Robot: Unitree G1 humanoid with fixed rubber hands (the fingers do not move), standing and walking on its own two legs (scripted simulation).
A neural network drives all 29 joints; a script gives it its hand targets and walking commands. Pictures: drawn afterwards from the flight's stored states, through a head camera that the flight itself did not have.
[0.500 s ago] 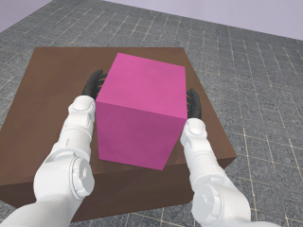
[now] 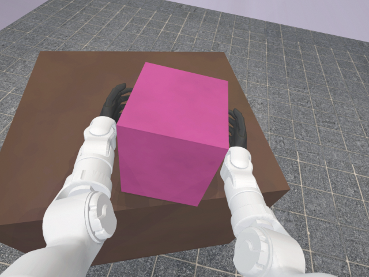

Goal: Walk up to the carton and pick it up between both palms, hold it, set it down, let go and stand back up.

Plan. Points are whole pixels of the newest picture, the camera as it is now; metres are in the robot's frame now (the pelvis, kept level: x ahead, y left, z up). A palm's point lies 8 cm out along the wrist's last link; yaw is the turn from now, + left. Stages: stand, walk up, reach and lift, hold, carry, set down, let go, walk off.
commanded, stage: set down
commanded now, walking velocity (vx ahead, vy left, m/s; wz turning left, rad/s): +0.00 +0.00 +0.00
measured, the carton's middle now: (172, 138) +0.42 +0.02 +0.03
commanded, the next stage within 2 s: none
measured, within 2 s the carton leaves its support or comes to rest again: rests again in 0.68 s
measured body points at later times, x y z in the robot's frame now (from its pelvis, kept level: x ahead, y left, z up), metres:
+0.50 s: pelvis +0.00 +0.00 +0.00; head +0.04 +0.04 +0.45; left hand +0.45 +0.17 +0.08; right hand +0.39 -0.12 +0.07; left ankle +0.00 +0.11 -0.75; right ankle -0.02 -0.15 -0.75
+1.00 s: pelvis +0.01 +0.02 -0.01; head +0.08 +0.05 +0.44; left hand +0.46 +0.17 +0.03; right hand +0.41 -0.13 +0.02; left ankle +0.00 +0.11 -0.75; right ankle -0.02 -0.15 -0.75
